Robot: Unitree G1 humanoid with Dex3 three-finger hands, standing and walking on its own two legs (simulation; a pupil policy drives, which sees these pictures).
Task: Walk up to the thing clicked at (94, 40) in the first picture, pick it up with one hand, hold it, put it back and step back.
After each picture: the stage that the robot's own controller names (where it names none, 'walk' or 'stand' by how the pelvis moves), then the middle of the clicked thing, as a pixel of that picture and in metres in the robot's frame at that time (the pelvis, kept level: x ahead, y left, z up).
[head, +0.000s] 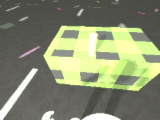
stand; (92, 45) +0.73 +0.04 +0.00
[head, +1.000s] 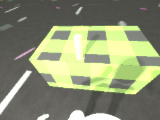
walk; (78, 48) +0.63 +0.19 +0.02
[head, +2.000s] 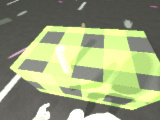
stand; (64, 60) +0.43 +0.25 +0.03
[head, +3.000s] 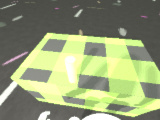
stand; (71, 70) +0.39 +0.18 +0.00
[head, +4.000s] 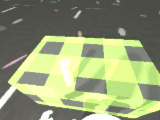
stand; (67, 74) +0.36 +0.20 +0.00
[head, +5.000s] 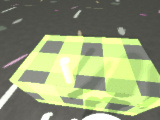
stand; (67, 71) +0.39 +0.21 +0.00
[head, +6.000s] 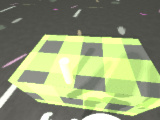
stand; (67, 72) +0.38 +0.21 +0.00
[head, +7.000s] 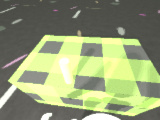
stand; (67, 72) +0.38 +0.21 +0.00
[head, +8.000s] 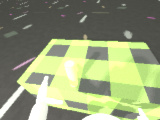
rise first; (72, 74) +0.37 +0.19 +0.00
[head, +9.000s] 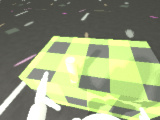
go down; (72, 71) +0.39 +0.20 +0.00
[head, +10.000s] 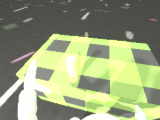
go down; (72, 70) +0.39 +0.19 +0.01
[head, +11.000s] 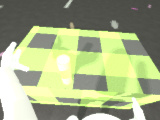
go down; (65, 71) +0.36 +0.17 +0.04
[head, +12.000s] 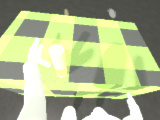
close in; (60, 63) +0.38 +0.19 +0.06
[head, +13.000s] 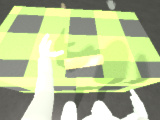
close; (83, 61) +0.44 +0.03 +0.00
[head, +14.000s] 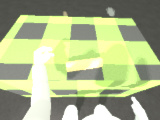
close; (84, 64) +0.44 +0.03 -0.01
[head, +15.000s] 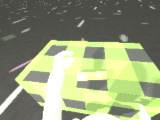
close; (91, 75) +0.45 +0.03 -0.06
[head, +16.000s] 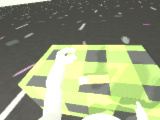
close; (93, 79) +0.43 +0.02 -0.07
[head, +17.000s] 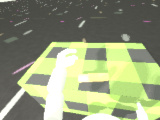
stand; (93, 77) +0.44 +0.02 -0.07
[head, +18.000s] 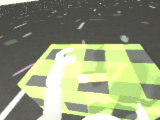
stand; (92, 77) +0.45 +0.03 -0.08
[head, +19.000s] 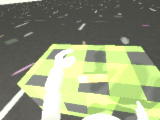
hold; (92, 78) +0.45 +0.03 -0.08
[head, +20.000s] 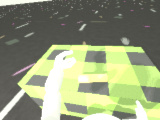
close; (92, 78) +0.45 +0.03 -0.08
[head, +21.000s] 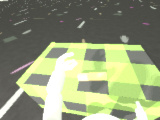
stand; (91, 76) +0.46 +0.03 -0.08
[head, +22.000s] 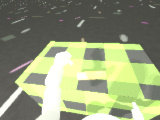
crouch; (91, 75) +0.47 +0.04 -0.08
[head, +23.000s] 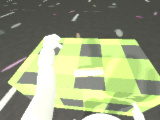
lower; (88, 72) +0.47 +0.04 -0.08
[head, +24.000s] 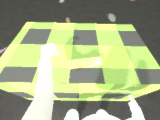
lower; (84, 62) +0.48 +0.03 -0.03
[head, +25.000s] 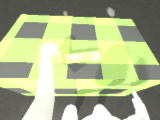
lower; (82, 57) +0.50 +0.04 -0.02
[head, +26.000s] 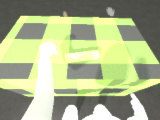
lower; (81, 56) +0.51 +0.04 -0.02
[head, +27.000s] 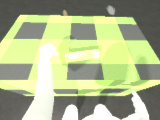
lower; (82, 55) +0.51 +0.04 -0.02
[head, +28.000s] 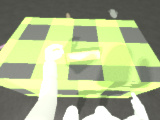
open; (83, 56) +0.52 +0.04 -0.02
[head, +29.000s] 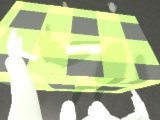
rise; (82, 49) +0.54 +0.04 -0.01
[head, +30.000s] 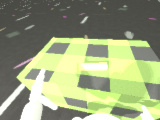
sink last; (92, 66) +0.53 +0.05 -0.05
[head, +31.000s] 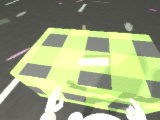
stand; (93, 61) +0.53 +0.03 -0.05
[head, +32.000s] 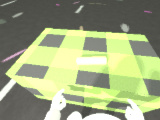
stand; (91, 60) +0.54 +0.04 -0.04
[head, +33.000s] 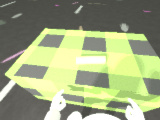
stand; (90, 60) +0.55 +0.05 -0.03
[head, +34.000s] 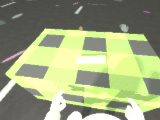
stand; (90, 59) +0.55 +0.04 -0.03
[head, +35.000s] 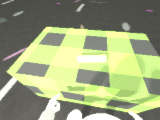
stand; (91, 58) +0.55 +0.04 -0.04
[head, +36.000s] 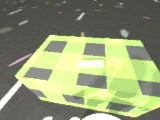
walk; (90, 63) +0.57 +0.05 -0.09
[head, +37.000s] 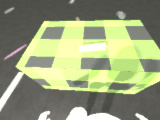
walk; (92, 47) +0.67 +0.05 -0.07
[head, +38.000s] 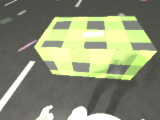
walk; (93, 34) +0.96 +0.06 -0.08
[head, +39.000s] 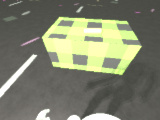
stand; (92, 31) +1.19 +0.06 -0.08
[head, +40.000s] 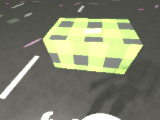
stand; (92, 31) +1.18 +0.05 -0.09
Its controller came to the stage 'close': yes
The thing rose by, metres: 0.00
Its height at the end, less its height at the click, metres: -0.09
